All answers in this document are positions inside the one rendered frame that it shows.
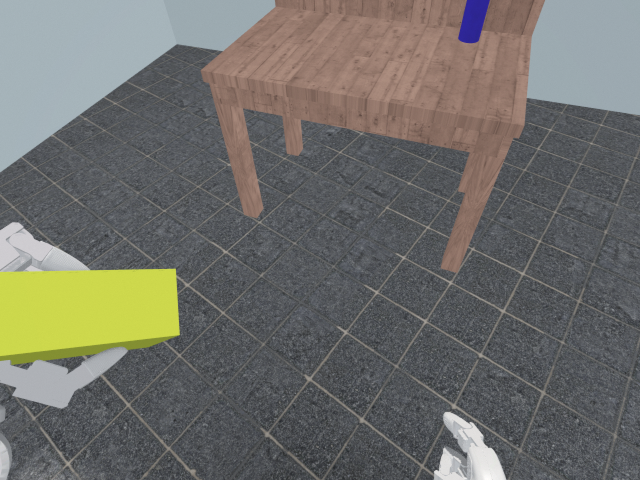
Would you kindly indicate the robot left hand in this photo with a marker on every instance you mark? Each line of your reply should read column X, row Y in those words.
column 45, row 382

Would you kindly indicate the robot right hand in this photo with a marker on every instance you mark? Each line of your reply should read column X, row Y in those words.
column 482, row 462

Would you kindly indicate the sponge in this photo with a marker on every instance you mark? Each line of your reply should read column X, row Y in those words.
column 47, row 315

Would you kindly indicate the table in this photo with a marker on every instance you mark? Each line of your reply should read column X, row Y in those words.
column 389, row 67

